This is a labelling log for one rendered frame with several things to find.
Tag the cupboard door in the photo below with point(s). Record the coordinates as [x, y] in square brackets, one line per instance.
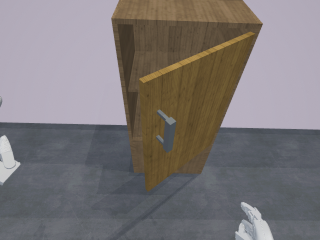
[195, 93]

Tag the robot right hand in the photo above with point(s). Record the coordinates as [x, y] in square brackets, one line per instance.
[258, 230]

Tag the handle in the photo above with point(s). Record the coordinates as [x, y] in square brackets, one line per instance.
[169, 132]

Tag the robot left hand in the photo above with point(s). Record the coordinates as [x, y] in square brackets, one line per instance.
[8, 165]

